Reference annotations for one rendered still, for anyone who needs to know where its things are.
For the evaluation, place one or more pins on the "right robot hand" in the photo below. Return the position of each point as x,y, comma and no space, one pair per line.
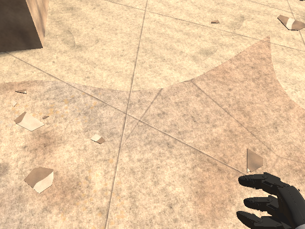
287,211

